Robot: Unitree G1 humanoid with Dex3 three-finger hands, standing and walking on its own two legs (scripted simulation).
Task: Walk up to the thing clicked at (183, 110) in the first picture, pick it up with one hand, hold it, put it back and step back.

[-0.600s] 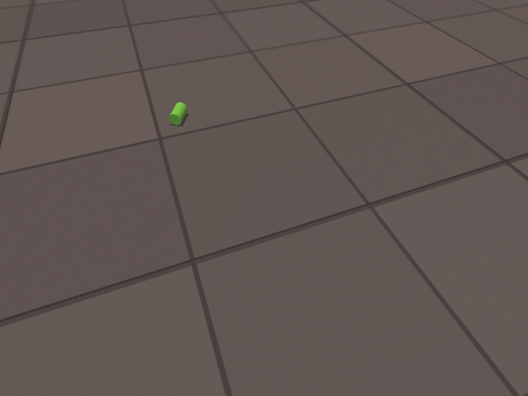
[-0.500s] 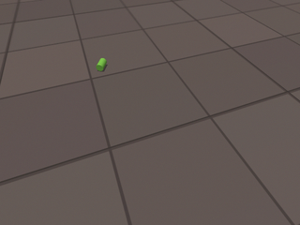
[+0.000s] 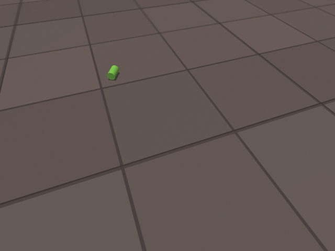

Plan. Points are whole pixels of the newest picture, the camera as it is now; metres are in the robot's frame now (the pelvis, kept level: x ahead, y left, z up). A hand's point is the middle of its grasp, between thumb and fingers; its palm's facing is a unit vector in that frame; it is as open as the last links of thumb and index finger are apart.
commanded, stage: stand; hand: left
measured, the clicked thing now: (113, 72) +1.84 +0.54 -0.74
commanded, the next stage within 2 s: walk up in 0.52 s
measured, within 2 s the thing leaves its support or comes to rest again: neither
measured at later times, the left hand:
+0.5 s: hand out of the picture +0.07 +0.25 -0.16, palm faces -0.03 -0.94 -0.35, open 7.4 cm
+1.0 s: hand out of the picture +0.16 +0.39 -0.16, palm faces +0.31 -0.91 -0.28, open 7.4 cm
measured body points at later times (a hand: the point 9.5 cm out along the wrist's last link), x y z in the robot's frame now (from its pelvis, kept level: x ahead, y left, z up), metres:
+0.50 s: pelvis +0.00 +0.00 +0.00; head +0.01 +0.00 +0.45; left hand +0.07 +0.30 -0.13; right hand +0.07 -0.30 -0.13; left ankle +0.00 +0.12 -0.75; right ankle -0.01 -0.13 -0.75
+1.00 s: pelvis +0.12 +0.08 -0.02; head +0.08 +0.12 +0.43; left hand +0.14 +0.43 -0.14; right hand +0.30 -0.24 -0.08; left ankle +0.12 +0.20 -0.75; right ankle +0.15 -0.04 -0.68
